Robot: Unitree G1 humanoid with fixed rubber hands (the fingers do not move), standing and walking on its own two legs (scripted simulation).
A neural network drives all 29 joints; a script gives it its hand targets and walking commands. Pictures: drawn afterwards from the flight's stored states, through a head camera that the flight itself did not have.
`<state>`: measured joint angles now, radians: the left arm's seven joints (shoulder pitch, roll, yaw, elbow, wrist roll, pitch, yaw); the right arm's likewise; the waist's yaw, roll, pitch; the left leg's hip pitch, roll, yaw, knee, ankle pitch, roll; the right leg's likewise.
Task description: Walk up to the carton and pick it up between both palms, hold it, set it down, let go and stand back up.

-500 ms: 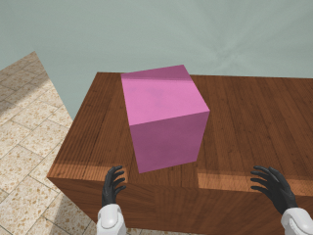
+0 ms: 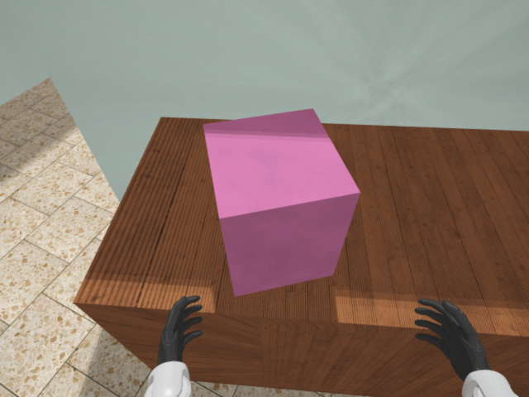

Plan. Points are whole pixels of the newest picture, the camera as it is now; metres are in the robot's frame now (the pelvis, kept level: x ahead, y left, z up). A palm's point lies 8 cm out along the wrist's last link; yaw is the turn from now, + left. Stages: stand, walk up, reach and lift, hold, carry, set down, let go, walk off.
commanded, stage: set down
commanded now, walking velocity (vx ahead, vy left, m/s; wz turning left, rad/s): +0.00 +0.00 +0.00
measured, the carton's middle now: (272, 205) +0.44 +0.05 +0.01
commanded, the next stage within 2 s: let go in 1.04 s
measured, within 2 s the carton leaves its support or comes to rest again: neither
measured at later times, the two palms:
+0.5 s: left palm (161, 356) +0.19 +0.20 -0.05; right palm (445, 364) +0.20 -0.22 -0.05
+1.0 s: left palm (157, 366) +0.18 +0.21 -0.07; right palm (440, 364) +0.20 -0.21 -0.05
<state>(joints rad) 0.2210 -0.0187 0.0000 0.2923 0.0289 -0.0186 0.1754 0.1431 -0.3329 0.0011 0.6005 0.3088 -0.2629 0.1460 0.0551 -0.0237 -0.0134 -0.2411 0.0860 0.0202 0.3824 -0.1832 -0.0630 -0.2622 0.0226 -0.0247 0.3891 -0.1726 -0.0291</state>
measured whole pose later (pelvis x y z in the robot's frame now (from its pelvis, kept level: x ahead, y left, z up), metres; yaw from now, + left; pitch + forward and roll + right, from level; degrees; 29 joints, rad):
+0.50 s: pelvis +0.00 +0.00 +0.00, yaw +0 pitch +2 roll +0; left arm 0.22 0.08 0.00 0.29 0.03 0.04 0.09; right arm 0.15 -0.24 0.00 0.60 0.19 -0.25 0.08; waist 0.05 -0.04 0.02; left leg -0.23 0.08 0.02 0.38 -0.19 -0.06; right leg -0.24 0.02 -0.02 0.37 -0.17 -0.03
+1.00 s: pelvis +0.01 +0.01 +0.00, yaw +0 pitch +1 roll -1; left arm 0.22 0.11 0.00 0.34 0.03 0.12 0.03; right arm 0.16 -0.22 0.00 0.60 0.12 -0.25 0.02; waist 0.04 -0.04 0.04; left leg -0.19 0.08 0.02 0.38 -0.20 -0.05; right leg -0.20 0.02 -0.02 0.35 -0.17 -0.02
